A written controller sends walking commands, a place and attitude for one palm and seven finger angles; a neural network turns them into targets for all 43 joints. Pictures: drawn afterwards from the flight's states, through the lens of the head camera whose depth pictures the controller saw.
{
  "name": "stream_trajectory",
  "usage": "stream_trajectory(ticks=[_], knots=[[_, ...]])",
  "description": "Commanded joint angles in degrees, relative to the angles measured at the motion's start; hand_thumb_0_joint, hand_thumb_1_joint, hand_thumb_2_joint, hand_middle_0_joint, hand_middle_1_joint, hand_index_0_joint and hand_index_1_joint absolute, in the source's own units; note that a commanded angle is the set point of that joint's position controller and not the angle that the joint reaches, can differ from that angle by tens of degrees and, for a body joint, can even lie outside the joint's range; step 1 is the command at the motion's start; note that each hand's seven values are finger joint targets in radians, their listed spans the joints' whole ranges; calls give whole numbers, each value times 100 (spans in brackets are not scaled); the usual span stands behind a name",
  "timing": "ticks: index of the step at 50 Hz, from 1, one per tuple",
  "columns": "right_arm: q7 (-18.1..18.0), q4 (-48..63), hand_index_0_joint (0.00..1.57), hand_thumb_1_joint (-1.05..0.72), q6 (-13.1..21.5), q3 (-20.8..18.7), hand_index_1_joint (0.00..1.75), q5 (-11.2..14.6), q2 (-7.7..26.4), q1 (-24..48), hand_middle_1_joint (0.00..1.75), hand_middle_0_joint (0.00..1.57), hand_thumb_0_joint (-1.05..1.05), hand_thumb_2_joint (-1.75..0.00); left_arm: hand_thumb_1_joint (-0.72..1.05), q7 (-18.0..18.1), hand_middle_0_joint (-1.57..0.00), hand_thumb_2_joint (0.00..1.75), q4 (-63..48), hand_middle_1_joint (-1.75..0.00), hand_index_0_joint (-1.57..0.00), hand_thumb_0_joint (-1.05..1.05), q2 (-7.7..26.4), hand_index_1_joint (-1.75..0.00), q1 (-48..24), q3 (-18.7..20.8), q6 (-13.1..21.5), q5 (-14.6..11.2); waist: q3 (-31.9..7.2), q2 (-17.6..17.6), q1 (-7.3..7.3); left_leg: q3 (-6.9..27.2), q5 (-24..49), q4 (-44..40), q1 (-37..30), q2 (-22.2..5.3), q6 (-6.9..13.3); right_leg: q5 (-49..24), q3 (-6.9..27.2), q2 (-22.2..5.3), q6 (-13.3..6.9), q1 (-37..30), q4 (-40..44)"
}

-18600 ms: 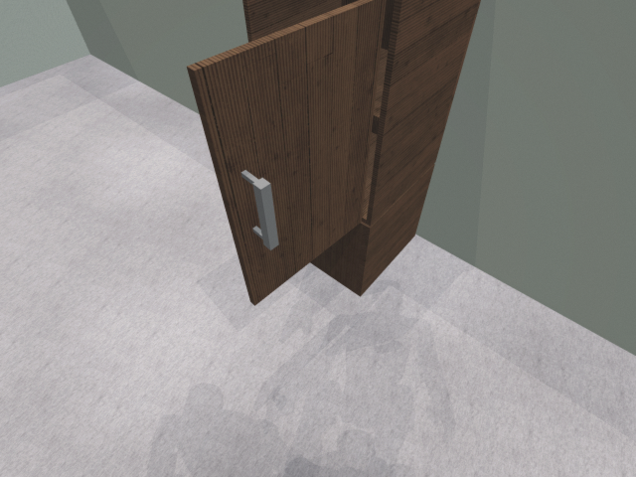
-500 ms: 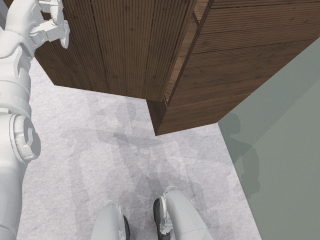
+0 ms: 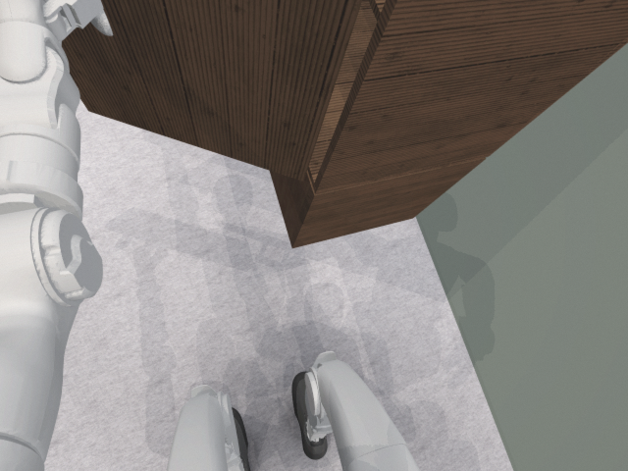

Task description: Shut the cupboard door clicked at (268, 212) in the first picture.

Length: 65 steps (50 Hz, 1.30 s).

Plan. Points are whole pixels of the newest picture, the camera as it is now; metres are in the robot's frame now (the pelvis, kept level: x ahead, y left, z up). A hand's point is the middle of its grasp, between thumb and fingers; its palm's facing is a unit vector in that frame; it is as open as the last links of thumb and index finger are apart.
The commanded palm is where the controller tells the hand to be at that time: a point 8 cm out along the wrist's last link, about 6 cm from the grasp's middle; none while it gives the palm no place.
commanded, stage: pull the fist back off the door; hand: left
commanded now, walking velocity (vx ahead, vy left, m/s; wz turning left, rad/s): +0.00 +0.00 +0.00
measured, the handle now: out of the picture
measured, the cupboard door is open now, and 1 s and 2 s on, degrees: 58 58 58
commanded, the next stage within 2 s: draw the hand back to the body in 0.68 s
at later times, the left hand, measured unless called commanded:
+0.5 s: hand (90, 72) +0.52 +0.13 +0.09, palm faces +0.04 -1.00 -0.01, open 3.1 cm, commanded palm +0.49 +0.17 +0.10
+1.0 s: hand (81, 104) +0.47 +0.13 +0.12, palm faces +0.03 -1.00 -0.04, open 3.1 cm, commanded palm +0.42 +0.19 +0.13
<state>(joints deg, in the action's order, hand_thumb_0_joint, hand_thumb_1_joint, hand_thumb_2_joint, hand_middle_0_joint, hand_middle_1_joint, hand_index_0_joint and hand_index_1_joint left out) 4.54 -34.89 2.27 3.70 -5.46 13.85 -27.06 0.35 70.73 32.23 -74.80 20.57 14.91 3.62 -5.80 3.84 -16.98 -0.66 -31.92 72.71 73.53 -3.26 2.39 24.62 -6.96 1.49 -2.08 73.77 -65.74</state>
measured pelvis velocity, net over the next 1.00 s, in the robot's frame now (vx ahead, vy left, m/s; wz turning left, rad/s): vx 0.01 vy -0.01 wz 0.02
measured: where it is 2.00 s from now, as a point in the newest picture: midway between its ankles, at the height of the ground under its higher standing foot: (275, 448)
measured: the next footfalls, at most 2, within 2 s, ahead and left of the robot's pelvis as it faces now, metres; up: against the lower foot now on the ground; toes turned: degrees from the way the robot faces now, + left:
none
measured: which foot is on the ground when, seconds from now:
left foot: down 0.00-1.00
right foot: down 0.00-1.00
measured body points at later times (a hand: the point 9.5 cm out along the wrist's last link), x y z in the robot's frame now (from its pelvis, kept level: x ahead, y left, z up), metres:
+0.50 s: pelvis +0.02 -0.01 +0.04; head +0.16 +0.01 +0.47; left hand +0.52 +0.19 +0.10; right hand +0.02 -0.28 -0.07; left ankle +0.00 +0.09 -0.62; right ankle +0.05 -0.11 -0.62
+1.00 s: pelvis +0.01 -0.01 +0.05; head +0.11 -0.01 +0.49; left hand +0.46 +0.18 +0.13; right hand +0.04 -0.25 -0.08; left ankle +0.00 +0.09 -0.62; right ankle +0.05 -0.11 -0.62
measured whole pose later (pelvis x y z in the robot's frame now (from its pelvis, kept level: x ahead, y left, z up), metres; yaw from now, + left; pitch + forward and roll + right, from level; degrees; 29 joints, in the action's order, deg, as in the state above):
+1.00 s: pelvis +0.01 -0.01 +0.05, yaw +1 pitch +19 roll -1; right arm 2.1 -34.4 -3.2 0.9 -0.2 13.9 -22.3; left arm -3.7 53.2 15.1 -39.0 15.0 25.6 -6.1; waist -6.7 2.9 -7.1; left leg -4.3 -28.0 57.8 48.7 -1.6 2.1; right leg 22.5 -3.0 0.9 -2.0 51.8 -55.5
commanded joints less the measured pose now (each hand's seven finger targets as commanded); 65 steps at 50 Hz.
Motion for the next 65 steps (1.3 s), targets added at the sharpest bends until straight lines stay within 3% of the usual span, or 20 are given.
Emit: stream_trajectory(ticks=[1,3,5,10,13,15,18,23,27,30,32,36,40,41,43,45,49,57,60,65], knots=[[10,-62,20,-90,-228,-567,30,93,1292,-1596,30,20,0,-90,90,-51,-130,90,-1413,-150,-130,0,903,-150,-2918,51,579,-29,-4227,1192,-151,767,3392,-950,-3631,52,-155,-2215,425,145,81,-2317,825],[-30,15,20,-90,-246,-539,30,148,1226,-1496,30,20,0,-90,90,-164,-130,90,-1451,-150,-130,0,910,-150,-2712,182,617,-221,-4158,1139,-5,621,3121,-1115,-3430,135,-124,-2273,486,147,86,-2757,966],[-73,49,20,-90,-239,-496,30,145,1198,-1471,30,20,0,-90,90,-107,-130,90,-1411,-150,-130,0,1282,-150,-2312,574,772,-292,-3963,933,154,479,2951,-1201,-3114,170,-81,-2376,559,148,85,-3161,1030],[-47,112,20,-90,-235,-521,30,168,1071,-1328,30,20,0,-90,90,-56,-130,90,-1001,-150,-130,0,718,-150,-1178,261,1188,-213,-3101,359,232,265,2672,-1385,-2573,238,-36,-2564,653,111,96,-3557,1168],[-45,138,20,-90,-292,-589,30,232,1098,-1245,30,20,0,-90,90,-210,-130,90,-863,-150,-130,0,329,-150,-512,87,1183,-391,-2876,114,324,188,2614,-1508,-2628,260,-49,-2541,646,105,98,-3620,1273],[-68,189,20,-90,-301,-618,30,264,1082,-1165,30,20,0,-90,90,-341,-130,90,-1081,-150,-130,0,57,-150,-366,-36,1234,-581,-2955,188,394,148,2696,-1550,-2766,301,-50,-2697,663,83,88,-3737,1289],[-109,182,20,-90,-333,-654,30,304,1074,-1011,30,20,0,-90,90,-426,-130,90,-1246,-150,-130,0,-41,-150,-231,-55,1336,-726,-2745,-88,420,96,2481,-1582,-2641,320,-41,-2616,709,54,125,-3807,1356],[-148,118,20,-90,-323,-738,30,313,1024,-732,30,20,0,-90,90,-393,-130,90,-2055,-150,-130,0,-532,-150,-426,-484,1782,-791,-3187,474,498,230,2885,-1556,-3603,289,-117,-2529,617,31,94,-3396,1228],[-200,42,20,-90,-350,-731,30,347,1034,-528,30,20,0,-90,90,-304,-130,90,-1910,-150,-130,0,-654,-150,-371,-614,1781,-783,-2919,263,466,265,2556,-1604,-3459,298,-115,-2223,595,8,111,-3285,1244],[-230,147,20,-90,-347,-729,30,355,1031,-370,30,20,0,-90,90,-231,-130,90,-2138,-150,-130,0,-778,-150,-232,-698,1816,-777,-3049,419,580,313,2735,-1665,-3735,298,-149,-2192,538,2,78,-3213,1183],[-244,86,20,-90,-345,-712,30,367,1006,-268,30,20,0,-90,90,-164,-130,90,-1920,-150,-130,0,-880,-150,-344,-778,1793,-765,-2850,141,492,325,2468,-1668,-3550,298,-142,-2029,540,-1,105,-3166,1221],[-302,94,20,-90,-310,-656,30,345,1052,-196,30,20,0,-90,90,-40,-130,90,-1531,-150,-130,0,-434,-150,-409,-415,1768,-680,-2667,-71,496,304,2040,-1688,-3060,346,-100,-1809,613,-25,108,-3270,1228],[-277,142,20,-90,-274,-648,30,322,1034,-184,30,20,0,-90,90,-119,-130,90,-1431,-150,-130,0,-718,-150,-385,-621,1805,-659,-2788,91,480,372,2243,-1656,-3289,322,-138,-1813,545,-17,74,-3042,1126],[-269,195,20,-90,-287,-663,30,342,1055,-197,30,20,0,-90,90,-146,-130,90,-1606,-150,-130,0,-524,-150,-138,-445,1815,-671,-3066,140,685,370,2387,-1710,-3442,313,-166,-1880,552,-20,65,-3216,1115],[-250,390,20,-90,-309,-677,30,392,1026,-135,30,20,0,-90,90,-228,-130,90,-2060,-150,-130,0,-471,-150,493,-310,1761,-817,-3514,134,968,269,2688,-1856,-3731,329,-180,-2201,577,-3,56,-3794,1217],[-258,583,20,-90,-342,-671,30,476,1008,-111,30,20,0,-90,90,-312,-130,90,-2349,-150,-130,0,-367,-150,1411,-171,1584,-944,-3519,-86,1172,173,2804,-2052,-3692,338,-156,-2471,586,30,61,-4345,1364],[-357,776,20,-90,-371,-659,30,637,921,84,30,20,0,-90,90,-427,-130,90,-3586,-150,-130,0,-531,-150,1971,-383,1276,-1176,-2859,-610,1191,-22,2294,-2524,-3549,354,-50,-2474,663,30,128,-5046,1912],[-601,732,20,-90,-63,-580,30,774,834,625,30,20,0,-90,90,-760,-130,90,-4603,-150,-130,0,-780,-150,3085,-760,1077,-1451,-1681,-219,1306,-31,1674,-3278,-4213,333,-52,-1667,652,-29,100,-5150,2617],[-629,811,20,-90,52,-574,30,833,819,829,30,20,0,-90,90,-966,-130,90,-5038,-150,-130,0,-940,-150,3686,-900,867,-1607,-1604,-46,1401,1,1946,-3465,-4590,328,-63,-1867,585,-49,64,-5310,2723],[-692,1007,20,-90,217,-526,30,894,815,1258,30,20,0,-90,90,-1172,-116,90,-5980,-135,-116,0,-791,-135,4646,-738,479,-1857,-1399,-285,1609,25,2180,-3744,-4873,328,-54,-2097,574,-113,77,-5750,2918]])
